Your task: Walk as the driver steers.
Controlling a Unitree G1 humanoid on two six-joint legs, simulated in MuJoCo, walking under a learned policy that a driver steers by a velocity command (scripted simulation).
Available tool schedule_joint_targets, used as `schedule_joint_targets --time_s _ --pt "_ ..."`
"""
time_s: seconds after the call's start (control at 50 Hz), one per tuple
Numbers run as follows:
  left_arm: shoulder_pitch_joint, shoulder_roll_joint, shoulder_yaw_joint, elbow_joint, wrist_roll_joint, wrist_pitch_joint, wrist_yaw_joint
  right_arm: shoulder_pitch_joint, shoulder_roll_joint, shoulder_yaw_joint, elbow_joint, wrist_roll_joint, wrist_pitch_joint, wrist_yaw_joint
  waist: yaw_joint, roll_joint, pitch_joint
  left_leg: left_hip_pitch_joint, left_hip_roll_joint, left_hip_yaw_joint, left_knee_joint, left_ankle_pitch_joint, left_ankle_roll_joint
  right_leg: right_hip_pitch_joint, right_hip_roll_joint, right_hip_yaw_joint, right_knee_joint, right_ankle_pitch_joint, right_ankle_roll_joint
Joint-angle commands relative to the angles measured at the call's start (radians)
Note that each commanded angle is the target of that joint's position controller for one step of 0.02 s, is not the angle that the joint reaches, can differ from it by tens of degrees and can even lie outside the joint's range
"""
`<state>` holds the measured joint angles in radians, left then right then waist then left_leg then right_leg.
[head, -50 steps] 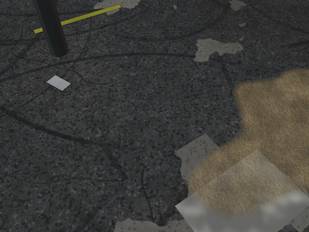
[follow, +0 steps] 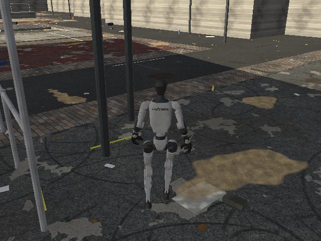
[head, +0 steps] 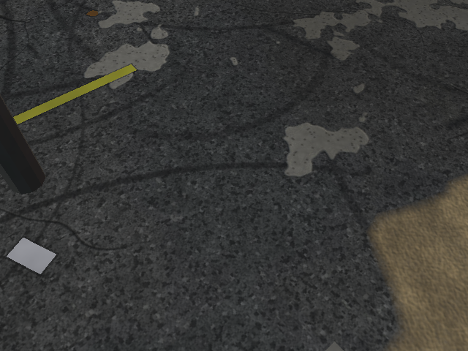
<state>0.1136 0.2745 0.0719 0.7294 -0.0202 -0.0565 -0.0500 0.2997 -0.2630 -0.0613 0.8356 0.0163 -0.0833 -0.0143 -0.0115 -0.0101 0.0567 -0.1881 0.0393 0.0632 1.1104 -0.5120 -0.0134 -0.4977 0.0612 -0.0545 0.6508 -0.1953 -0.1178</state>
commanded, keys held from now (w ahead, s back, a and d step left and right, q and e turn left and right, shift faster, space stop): w+e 0.70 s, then w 0.22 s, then w+q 0.08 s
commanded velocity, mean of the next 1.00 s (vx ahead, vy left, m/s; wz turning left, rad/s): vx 0.50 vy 0.00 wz -0.50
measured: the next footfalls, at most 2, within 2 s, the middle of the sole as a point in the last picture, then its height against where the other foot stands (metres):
left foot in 0.42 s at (208, 349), level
right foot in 0.94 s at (337, 300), level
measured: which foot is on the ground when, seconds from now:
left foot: up 0.00-0.40, down 0.42-0.94, up 0.96-1.00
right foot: down 0.00-0.42, up 0.44-0.92, down 0.94-1.00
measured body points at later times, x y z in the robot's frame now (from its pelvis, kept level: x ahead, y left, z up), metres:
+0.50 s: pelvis +0.29 +0.02 +0.01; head +0.32 +0.02 +0.46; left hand +0.44 +0.28 -0.11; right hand +0.41 -0.28 -0.06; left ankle +0.40 +0.11 -0.72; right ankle +0.12 -0.05 -0.64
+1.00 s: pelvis +0.51 -0.12 +0.01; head +0.54 -0.15 +0.45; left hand +0.83 -0.03 -0.06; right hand +0.37 -0.37 -0.13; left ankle +0.42 +0.10 -0.64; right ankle +0.54 -0.24 -0.72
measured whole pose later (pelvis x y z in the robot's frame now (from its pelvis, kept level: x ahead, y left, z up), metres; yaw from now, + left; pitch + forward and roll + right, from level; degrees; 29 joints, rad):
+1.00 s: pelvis +0.51 -0.12 +0.01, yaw -30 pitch +2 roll +1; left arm 0.07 0.25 0.04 0.61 0.00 -0.05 -0.03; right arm 0.36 -0.30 -0.05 0.89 0.03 -0.07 0.01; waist -0.06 0.00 0.04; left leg -0.18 0.06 0.03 0.98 -0.49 -0.01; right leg -0.48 0.01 -0.04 0.61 -0.18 -0.07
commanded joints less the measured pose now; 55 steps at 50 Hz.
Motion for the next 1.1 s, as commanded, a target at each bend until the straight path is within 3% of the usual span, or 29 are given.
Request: schedule_joint_targets --time_s 0.02,0.04,0.06,0.14,0.22,0.3,0.36,0.4,0.42,0.44,0.46,0.48,0.5,0.52,0.54,0.58,0.62,0.76,0.84,0.88,0.92,0.94,0.96,0.98,1.0,1.02,1.04,1.06,1.1 --pt "0.207 0.148 0.044 -0.022 -0.003 -0.018 0.011 -0.108 -0.124 -0.013 -0.158 0.020 -0.082 0.011 0.084 0.007 -0.198 -0.610 0.024 -0.169 0.220 0.116 0.046 0.650 -0.316 0.602 -0.355 0.051 -0.229" --pt "0.138 0.113 0.034 -0.039 -0.002 -0.019 0.012 -0.109 -0.132 -0.021 -0.148 -0.009 -0.078 0.002 0.042 0.031 -0.144 -0.545 0.053 -0.159 0.141 0.156 0.037 0.512 -0.274 0.508 -0.366 0.155 -0.203" --pt "0.107 0.094 0.026 -0.059 0.010 -0.020 0.017 -0.082 -0.139 -0.028 -0.147 -0.019 -0.065 0.002 0.007 0.010 -0.133 -0.474 0.074 -0.166 0.101 0.187 0.029 0.427 -0.248 0.459 -0.388 0.224 -0.198" --pt "0.129 0.137 0.036 -0.062 0.006 -0.025 0.038 -0.107 -0.096 -0.021 -0.174 -0.036 -0.025 -0.003 -0.010 -0.007 -0.091 -0.438 0.068 -0.121 -0.083 0.282 -0.034 0.274 -0.193 0.344 -0.424 0.384 -0.190" --pt "0.192 0.151 0.040 -0.047 -0.005 -0.009 0.058 -0.266 -0.057 -0.001 -0.216 -0.032 -0.027 0.004 0.053 -0.059 -0.074 -0.388 0.005 -0.101 -0.405 0.532 -0.051 0.238 -0.121 0.283 -0.390 0.302 -0.120" --pt "0.249 0.154 0.039 -0.032 -0.011 0.005 0.064 -0.362 -0.082 -0.006 -0.247 -0.011 -0.043 0.025 0.093 -0.088 -0.073 -0.338 -0.041 -0.116 -0.570 0.577 -0.040 0.299 -0.154 0.376 -0.333 0.184 -0.099" --pt "0.240 0.154 0.041 -0.036 -0.008 0.013 0.070 -0.333 -0.123 -0.024 -0.248 -0.007 -0.059 0.036 0.062 -0.117 -0.077 -0.288 -0.047 -0.140 -0.631 0.473 -0.001 0.381 -0.193 0.475 -0.251 0.167 -0.078" --pt "0.199 0.124 0.032 -0.056 -0.003 0.014 0.068 -0.178 -0.158 -0.046 -0.214 -0.015 -0.070 0.028 -0.026 -0.123 -0.144 -0.061 -0.035 -0.126 -0.688 0.474 0.053 0.353 -0.140 0.459 -0.111 0.262 -0.035" --pt "0.185 0.070 0.011 -0.079 0.010 0.008 0.062 -0.031 -0.210 -0.061 -0.203 -0.034 -0.072 0.019 -0.093 -0.044 -0.278 0.196 0.115 -0.259 -0.661 0.437 0.120 0.240 -0.084 0.387 0.141 0.174 0.002" --pt "0.337 -0.001 -0.010 -0.100 -0.008 -0.001 0.063 0.078 -0.289 -0.080 -0.173 -0.050 -0.061 0.018 -0.041 0.266 -0.415 0.558 0.356 -0.696 -0.710 0.308 0.291 -0.121 0.068 0.254 0.482 -0.312 0.075" --pt "0.362 0.089 -0.002 -0.084 -0.026 -0.004 0.064 0.086 -0.219 -0.068 -0.167 -0.021 -0.054 0.024 -0.050 0.296 -0.398 0.562 0.410 -0.890 -0.775 0.062 0.314 -0.284 -0.006 0.256 0.651 -0.389 0.090" --pt "0.258 0.161 0.017 -0.086 -0.023 0.003 0.064 0.037 -0.139 -0.047 -0.184 -0.016 -0.047 0.018 -0.082 0.169 -0.254 0.439 0.358 -0.731 -0.797 0.029 0.261 -0.324 -0.050 0.250 0.700 -0.290 0.099" --pt "0.185 0.162 0.020 -0.103 -0.008 0.009 0.064 -0.013 -0.117 -0.036 -0.188 -0.023 -0.037 0.016 -0.071 0.091 -0.165 0.305 0.309 -0.579 -0.808 0.135 0.221 -0.300 -0.085 0.211 0.685 -0.211 0.105" --pt "0.142 0.148 0.022 -0.119 0.004 0.009 0.061 -0.046 -0.100 -0.029 -0.180 -0.027 -0.031 0.016 -0.052 0.071 -0.099 0.194 0.265 -0.479 -0.833 0.249 0.207 -0.276 -0.111 0.203 0.639 -0.162 0.107" --pt "0.140 0.131 0.025 -0.126 0.001 0.012 0.054 -0.062 -0.086 -0.022 -0.174 -0.032 -0.031 0.015 -0.027 0.091 -0.073 0.125 0.230 -0.396 -0.860 0.317 0.192 -0.234 -0.137 0.199 0.602 -0.133 0.105" --pt "0.161 0.086 0.018 -0.127 -0.011 0.024 0.047 -0.066 -0.087 -0.024 -0.157 -0.026 -0.038 0.018 -0.007 0.122 -0.060 0.065 0.205 -0.294 -0.906 0.381 0.195 -0.195 -0.154 0.169 0.554 -0.115 0.107" --pt "0.131 0.066 0.012 -0.143 -0.005 0.033 0.046 -0.061 -0.116 -0.033 -0.135 -0.021 -0.044 0.019 -0.003 0.106 -0.045 0.053 0.217 -0.228 -0.938 0.456 0.213 -0.220 -0.166 0.161 0.494 -0.081 0.118" --pt "-0.042 0.025 -0.010 -0.175 0.000 0.015 0.019 -0.013 -0.168 -0.041 -0.068 -0.014 -0.027 0.014 -0.058 0.064 -0.019 0.106 0.195 -0.020 -0.948 0.574 0.185 -0.180 -0.150 0.099 0.130 0.202 0.111" --pt "-0.140 0.034 -0.013 -0.216 -0.005 0.005 0.000 0.049 -0.204 -0.047 -0.023 0.010 -0.007 0.020 -0.075 0.073 0.023 0.194 0.239 -0.010 -0.930 0.603 0.180 -0.150 -0.122 0.050 -0.011 0.124 0.075" --pt "-0.124 0.059 -0.002 -0.224 0.001 0.003 -0.004 0.049 -0.225 -0.050 -0.007 0.020 0.005 0.018 -0.041 0.098 0.006 0.246 0.256 0.004 -0.856 0.815 0.168 -0.084 -0.088 0.018 -0.061 0.032 0.039" --pt "0.095 0.123 0.037 -0.163 0.010 0.004 0.004 0.036 -0.230 -0.045 0.002 0.023 0.016 0.010 0.092 0.103 -0.130 0.201 0.211 0.076 -0.589 1.101 0.125 0.256 -0.013 -0.034 -0.154 0.089 -0.014" --pt "0.260 0.186 0.063 -0.122 0.015 0.010 0.020 0.042 -0.191 -0.026 -0.006 0.009 0.012 0.006 0.164 0.064 -0.237 -0.009 0.170 0.083 -0.342 0.917 0.086 0.569 -0.100 0.086 -0.116 0.141 -0.055" --pt "0.326 0.306 0.079 -0.110 0.026 0.007 0.032 0.145 -0.055 0.025 -0.045 -0.017 -0.006 0.021 0.104 -0.203 -0.389 -0.434 0.003 0.051 0.076 0.135 0.019 0.943 -0.422 0.595 -0.159 0.061 -0.229" --pt "0.360 0.228 0.060 -0.113 0.023 0.002 0.033 0.099 -0.125 0.009 -0.023 0.013 -0.031 0.028 0.154 -0.154 -0.501 -0.521 -0.037 -0.158 0.236 -0.077 0.024 0.936 -0.488 0.801 -0.292 0.021 -0.265" --pt "0.303 0.184 0.042 -0.101 0.026 -0.006 0.029 -0.001 -0.185 -0.012 -0.061 0.047 -0.037 0.031 0.151 -0.115 -0.325 -0.599 0.008 -0.172 0.259 -0.016 0.034 0.811 -0.444 0.607 -0.302 0.089 -0.206" --pt "0.241 0.148 0.031 -0.095 0.021 -0.012 0.029 -0.045 -0.169 -0.007 -0.073 0.041 -0.036 0.027 0.111 -0.079 -0.229 -0.582 0.056 -0.153 0.193 0.072 0.038 0.669 -0.395 0.459 -0.313 0.156 -0.163" --pt "0.182 0.107 0.019 -0.091 0.020 -0.017 0.025 -0.061 -0.160 -0.010 -0.068 0.019 -0.028 0.023 0.074 -0.059 -0.161 -0.548 0.083 -0.144 0.132 0.129 0.031 0.548 -0.352 0.363 -0.345 0.207 -0.137" --pt "0.144 0.078 0.012 -0.091 0.025 -0.026 0.023 -0.030 -0.155 -0.016 -0.057 0.013 -0.011 0.023 0.036 -0.081 -0.136 -0.482 0.106 -0.157 0.097 0.181 0.026 0.461 -0.325 0.296 -0.384 0.222 -0.119" --pt "0.104 0.075 0.015 -0.078 0.033 -0.047 0.023 0.025 -0.111 -0.012 -0.033 0.013 0.021 0.017 -0.008 -0.070 -0.105 -0.398 0.095 -0.154 0.068 0.219 0.004 0.358 -0.318 0.207 -0.436 0.401 -0.118"
Keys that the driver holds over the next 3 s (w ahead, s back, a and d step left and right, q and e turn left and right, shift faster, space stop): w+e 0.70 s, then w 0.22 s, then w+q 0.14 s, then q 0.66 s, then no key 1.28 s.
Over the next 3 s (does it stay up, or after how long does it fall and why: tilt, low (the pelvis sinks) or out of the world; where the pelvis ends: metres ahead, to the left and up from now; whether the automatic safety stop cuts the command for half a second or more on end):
stays up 0.73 -0.23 0.02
